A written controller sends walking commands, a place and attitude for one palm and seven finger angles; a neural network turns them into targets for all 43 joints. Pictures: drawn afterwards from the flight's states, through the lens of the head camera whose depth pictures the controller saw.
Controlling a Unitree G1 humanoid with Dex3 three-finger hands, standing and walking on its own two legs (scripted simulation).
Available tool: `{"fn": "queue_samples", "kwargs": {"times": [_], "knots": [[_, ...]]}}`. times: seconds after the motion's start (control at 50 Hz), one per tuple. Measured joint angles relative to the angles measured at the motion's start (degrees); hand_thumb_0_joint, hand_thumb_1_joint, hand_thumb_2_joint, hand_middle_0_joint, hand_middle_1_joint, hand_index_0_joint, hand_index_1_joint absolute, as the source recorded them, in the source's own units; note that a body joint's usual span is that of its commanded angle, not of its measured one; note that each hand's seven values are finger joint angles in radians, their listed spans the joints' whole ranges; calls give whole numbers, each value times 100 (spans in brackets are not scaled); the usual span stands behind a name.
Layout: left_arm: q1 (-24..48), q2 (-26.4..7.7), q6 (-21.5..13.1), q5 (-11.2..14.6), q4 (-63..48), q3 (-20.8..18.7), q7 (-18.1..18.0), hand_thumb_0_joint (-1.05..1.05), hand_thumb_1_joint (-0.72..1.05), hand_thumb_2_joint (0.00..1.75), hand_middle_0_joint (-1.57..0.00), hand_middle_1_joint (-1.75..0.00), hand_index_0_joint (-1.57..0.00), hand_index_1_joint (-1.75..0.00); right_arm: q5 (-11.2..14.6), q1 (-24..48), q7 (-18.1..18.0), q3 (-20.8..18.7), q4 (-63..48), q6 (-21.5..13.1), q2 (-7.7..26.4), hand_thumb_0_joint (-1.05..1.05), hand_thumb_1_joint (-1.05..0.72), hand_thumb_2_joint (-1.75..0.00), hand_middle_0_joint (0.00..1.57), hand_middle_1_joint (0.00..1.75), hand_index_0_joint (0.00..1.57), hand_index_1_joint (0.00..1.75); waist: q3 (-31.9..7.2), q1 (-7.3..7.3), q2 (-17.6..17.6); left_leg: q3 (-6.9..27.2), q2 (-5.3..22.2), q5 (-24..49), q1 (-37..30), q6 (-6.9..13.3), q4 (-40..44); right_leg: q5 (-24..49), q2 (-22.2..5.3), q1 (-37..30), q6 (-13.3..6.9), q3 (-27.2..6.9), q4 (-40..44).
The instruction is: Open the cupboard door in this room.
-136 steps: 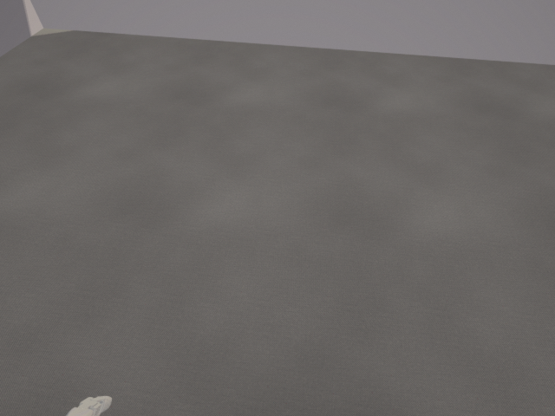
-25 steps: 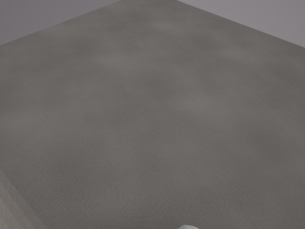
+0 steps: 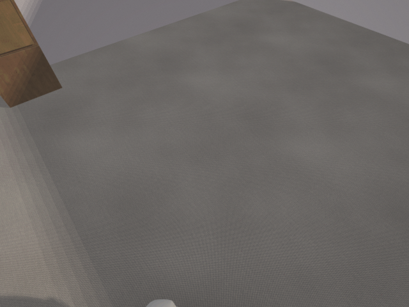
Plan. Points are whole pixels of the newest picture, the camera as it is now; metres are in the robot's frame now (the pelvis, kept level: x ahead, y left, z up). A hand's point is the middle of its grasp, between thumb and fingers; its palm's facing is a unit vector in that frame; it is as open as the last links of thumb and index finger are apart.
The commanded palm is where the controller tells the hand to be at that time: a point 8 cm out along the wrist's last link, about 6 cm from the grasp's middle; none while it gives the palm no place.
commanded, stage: turn or walk to find it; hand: left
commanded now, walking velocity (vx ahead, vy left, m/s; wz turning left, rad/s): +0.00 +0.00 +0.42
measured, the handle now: out of the picture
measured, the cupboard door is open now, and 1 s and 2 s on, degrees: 0 0 0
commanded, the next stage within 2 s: stand and wait in 0.20 s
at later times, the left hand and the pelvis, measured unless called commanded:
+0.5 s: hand out of the picture +0.02 +0.22 -0.17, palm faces +0.17 -0.95 -0.25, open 7.4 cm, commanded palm none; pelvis -0.01 +0.02 -0.01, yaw +7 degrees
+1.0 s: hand out of the picture -0.04 +0.18 -0.18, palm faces +0.16 -0.97 -0.16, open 7.3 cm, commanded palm none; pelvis -0.02 +0.02 +0.00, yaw +7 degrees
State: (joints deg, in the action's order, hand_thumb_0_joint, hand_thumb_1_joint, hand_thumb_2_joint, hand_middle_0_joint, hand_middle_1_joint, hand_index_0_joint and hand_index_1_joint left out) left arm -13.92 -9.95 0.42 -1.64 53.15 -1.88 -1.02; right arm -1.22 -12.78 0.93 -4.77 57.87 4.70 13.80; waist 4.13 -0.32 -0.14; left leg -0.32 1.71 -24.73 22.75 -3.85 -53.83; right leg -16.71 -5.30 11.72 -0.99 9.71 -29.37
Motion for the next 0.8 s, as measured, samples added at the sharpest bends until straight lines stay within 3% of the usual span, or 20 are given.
{"fn": "queue_samples", "kwargs": {"times": [0.06,0.1,0.12,0.18,0.26,0.34,0.44,0.5,0.54,0.6,0.66,0.72,0.8], "knots": [[-62,-102,28,-14,88,-51,3,1,90,90,-21,-30,-21,-30,34,142,-11,61,-43,-61,-63,0,-91,-90,20,30,20,30,47,77,-128,-185,-4,-21,-372,50,895,-96,-127,89,88,125,-204],[-113,-190,65,9,154,-93,5,1,90,90,-21,-30,-21,-30,41,207,-11,100,-120,-141,-89,0,-91,-90,20,30,20,30,38,86,-182,-318,-18,478,-712,108,1745,-230,-215,186,184,238,-465],[-150,-238,99,33,167,-120,10,1,90,90,-21,-30,-21,-30,29,228,-7,112,-166,-201,-91,0,-91,-90,20,30,20,30,5,90,-197,-323,-30,727,-819,254,2064,-332,-261,306,238,268,-703],[-115,-433,289,49,272,-200,-20,1,90,90,-20,-30,-21,-30,1,370,-40,163,-242,-316,-246,0,-91,-90,20,30,20,30,39,158,-408,-341,-161,618,-739,522,1920,-1291,-201,856,387,-260,-2056],[-7,-514,340,57,328,-241,20,1,91,90,-20,-30,-20,-30,-11,421,-115,231,-306,-359,-343,0,-91,-90,20,30,20,30,-1,155,-351,-198,-202,835,-867,561,2298,-995,-28,1294,466,-585,-3040],[61,-461,292,63,275,-197,36,1,91,90,-20,-30,-20,-30,-10,439,-143,268,-287,-375,-377,0,-91,-90,20,30,21,30,-56,151,-229,-97,-242,1059,-992,583,2642,-840,40,1221,498,-702,-2651],[120,-285,212,77,293,-87,18,1,91,90,-20,-30,-20,-30,-26,398,-151,269,-181,-375,-401,0,-90,-90,20,30,21,30,-120,91,-81,-43,-286,1124,-1034,527,2719,-753,142,699,448,-722,-1402],[94,-172,75,72,353,-3,-2,1,91,90,-20,-30,-20,-30,13,313,-147,263,-53,-379,-406,0,-90,-90,20,30,21,30,-174,96,-43,-66,-331,1006,-954,437,2481,16,185,180,331,-690,-234],[68,-12,-3,54,463,70,-16,1,91,90,-20,-30,-20,-30,49,256,-144,243,65,-342,-351,0,-91,-90,20,30,21,30,-190,62,159,3,-236,786,-931,367,2292,49,289,104,113,-615,-196],[-46,122,-45,40,538,123,-15,1,91,90,-20,-30,-20,-30,32,112,-150,225,203,-243,-324,0,-91,-90,20,30,21,30,-298,63,182,42,-194,274,-832,344,1904,22,316,45,4,-583,-65],[-86,115,-33,49,653,110,-31,1,93,90,-20,-30,-21,-30,28,-12,-164,227,335,-253,-316,0,-91,-90,20,30,20,30,-298,46,155,46,-75,382,-874,322,1874,90,364,6,-21,-547,46],[-90,127,-21,83,779,120,-24,1,93,90,-20,-30,-21,-30,27,-165,-201,248,486,-308,-283,0,-91,-90,20,30,20,30,-285,7,212,73,81,903,-1106,303,2389,52,452,33,0,-433,-22],[-66,83,19,121,975,113,-30,1,92,90,-20,-30,-21,-30,30,-268,-241,321,762,-375,-413,0,-91,-90,20,30,20,30,-217,72,-10,-22,30,892,-1272,220,2612,135,396,-61,51,-513,113]]}}
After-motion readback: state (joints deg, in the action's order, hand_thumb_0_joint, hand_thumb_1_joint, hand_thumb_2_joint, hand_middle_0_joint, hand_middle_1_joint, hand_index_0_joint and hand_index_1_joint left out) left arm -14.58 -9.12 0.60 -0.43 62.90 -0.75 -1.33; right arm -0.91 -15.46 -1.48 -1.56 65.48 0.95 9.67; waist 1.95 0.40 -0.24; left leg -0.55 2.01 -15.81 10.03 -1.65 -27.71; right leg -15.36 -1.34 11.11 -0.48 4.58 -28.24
